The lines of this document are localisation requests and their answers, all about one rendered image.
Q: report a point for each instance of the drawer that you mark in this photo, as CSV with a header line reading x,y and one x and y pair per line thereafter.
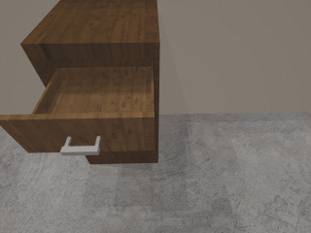
x,y
115,103

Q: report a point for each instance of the handle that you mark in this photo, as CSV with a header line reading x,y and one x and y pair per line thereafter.
x,y
68,150

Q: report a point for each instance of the cabinet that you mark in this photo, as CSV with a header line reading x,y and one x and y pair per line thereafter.
x,y
99,34

